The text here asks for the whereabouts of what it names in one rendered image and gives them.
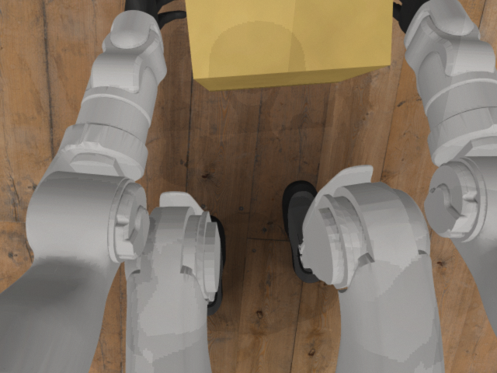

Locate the robot left forearm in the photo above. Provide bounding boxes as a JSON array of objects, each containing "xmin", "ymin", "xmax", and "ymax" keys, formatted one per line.
[{"xmin": 26, "ymin": 10, "xmax": 167, "ymax": 249}]

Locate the left robot hand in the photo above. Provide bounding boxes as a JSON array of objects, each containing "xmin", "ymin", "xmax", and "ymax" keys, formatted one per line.
[{"xmin": 124, "ymin": 0, "xmax": 186, "ymax": 30}]

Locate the robot left foot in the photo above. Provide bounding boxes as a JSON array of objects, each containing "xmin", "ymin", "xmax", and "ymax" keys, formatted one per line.
[{"xmin": 207, "ymin": 215, "xmax": 226, "ymax": 315}]

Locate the robot left upper arm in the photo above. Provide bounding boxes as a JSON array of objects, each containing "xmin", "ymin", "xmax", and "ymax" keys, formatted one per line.
[{"xmin": 0, "ymin": 171, "xmax": 150, "ymax": 373}]

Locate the right robot hand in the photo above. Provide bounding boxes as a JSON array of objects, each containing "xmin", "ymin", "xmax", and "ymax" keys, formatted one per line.
[{"xmin": 393, "ymin": 0, "xmax": 429, "ymax": 33}]

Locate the robot right upper arm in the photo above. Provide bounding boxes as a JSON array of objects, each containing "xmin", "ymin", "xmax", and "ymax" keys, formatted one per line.
[{"xmin": 424, "ymin": 156, "xmax": 497, "ymax": 337}]

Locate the robot right forearm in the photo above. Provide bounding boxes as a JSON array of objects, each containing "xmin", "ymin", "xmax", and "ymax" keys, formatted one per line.
[{"xmin": 404, "ymin": 0, "xmax": 497, "ymax": 167}]

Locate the right robot shin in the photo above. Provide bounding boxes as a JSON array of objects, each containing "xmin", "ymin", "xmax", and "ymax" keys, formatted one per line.
[{"xmin": 298, "ymin": 165, "xmax": 430, "ymax": 281}]

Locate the carton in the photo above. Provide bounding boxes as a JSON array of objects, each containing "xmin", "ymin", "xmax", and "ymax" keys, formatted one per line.
[{"xmin": 185, "ymin": 0, "xmax": 393, "ymax": 92}]

